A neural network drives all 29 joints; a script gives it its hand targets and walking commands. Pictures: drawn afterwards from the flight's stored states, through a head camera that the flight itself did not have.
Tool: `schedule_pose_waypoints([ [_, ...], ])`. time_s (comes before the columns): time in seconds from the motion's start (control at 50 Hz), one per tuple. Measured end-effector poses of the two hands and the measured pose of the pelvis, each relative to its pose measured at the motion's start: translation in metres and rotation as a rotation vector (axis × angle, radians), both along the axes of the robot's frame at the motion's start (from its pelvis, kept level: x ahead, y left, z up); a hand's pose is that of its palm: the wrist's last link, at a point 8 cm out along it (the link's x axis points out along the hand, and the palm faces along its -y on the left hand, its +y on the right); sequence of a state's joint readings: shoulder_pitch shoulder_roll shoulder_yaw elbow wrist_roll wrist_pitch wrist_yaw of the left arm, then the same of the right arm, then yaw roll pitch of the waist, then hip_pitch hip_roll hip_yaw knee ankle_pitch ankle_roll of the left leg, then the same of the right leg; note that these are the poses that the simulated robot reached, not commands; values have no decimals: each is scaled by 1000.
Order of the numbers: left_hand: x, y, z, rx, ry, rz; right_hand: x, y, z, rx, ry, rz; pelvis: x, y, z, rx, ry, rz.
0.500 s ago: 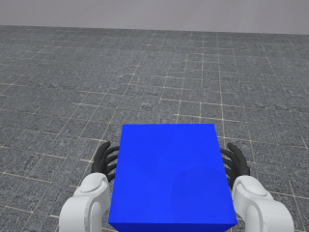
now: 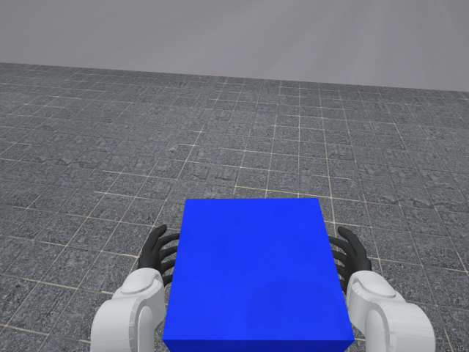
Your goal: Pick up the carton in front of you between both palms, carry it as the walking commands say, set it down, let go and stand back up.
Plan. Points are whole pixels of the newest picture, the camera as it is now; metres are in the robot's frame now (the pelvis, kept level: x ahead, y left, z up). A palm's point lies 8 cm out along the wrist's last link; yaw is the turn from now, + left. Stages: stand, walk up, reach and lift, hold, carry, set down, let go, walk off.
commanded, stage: carry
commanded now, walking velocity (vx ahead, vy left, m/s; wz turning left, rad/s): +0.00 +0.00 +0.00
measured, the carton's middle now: (251, 293) +0.24 +0.00 +0.02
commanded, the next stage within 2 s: hold in 1.04 s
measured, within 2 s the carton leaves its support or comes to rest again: neither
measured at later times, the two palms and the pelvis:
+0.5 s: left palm (155, 270) +0.26 +0.16 +0.05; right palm (338, 273) +0.26 -0.14 +0.05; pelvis +0.00 +0.01 +0.00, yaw +0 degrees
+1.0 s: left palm (160, 265) +0.28 +0.16 +0.04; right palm (336, 270) +0.27 -0.14 +0.04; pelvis -0.02 +0.01 +0.00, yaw +0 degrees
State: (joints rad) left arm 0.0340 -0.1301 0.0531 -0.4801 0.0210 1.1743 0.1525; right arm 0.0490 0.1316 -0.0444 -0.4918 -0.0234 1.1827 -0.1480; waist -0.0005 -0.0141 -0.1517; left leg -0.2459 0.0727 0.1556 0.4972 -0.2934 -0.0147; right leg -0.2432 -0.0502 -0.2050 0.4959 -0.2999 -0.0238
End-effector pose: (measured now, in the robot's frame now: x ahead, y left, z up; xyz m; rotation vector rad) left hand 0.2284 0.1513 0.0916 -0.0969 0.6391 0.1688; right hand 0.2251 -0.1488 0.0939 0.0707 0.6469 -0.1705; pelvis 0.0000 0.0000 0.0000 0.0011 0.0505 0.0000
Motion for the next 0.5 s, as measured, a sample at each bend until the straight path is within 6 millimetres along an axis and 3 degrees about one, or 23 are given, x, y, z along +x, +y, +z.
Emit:
schedule_pose_waypoints([
  [0.2, 19, 7, -16, 25, 44, -13, 17, 7, -18, -2, 43, 6, 10, 8, -2, -2, -1, -5],
  [0.5, 31, 9, -37, 76, 61, -53, 31, 9, -40, -49, 59, 47, -1, 11, 0, -2, -17, -7],
])
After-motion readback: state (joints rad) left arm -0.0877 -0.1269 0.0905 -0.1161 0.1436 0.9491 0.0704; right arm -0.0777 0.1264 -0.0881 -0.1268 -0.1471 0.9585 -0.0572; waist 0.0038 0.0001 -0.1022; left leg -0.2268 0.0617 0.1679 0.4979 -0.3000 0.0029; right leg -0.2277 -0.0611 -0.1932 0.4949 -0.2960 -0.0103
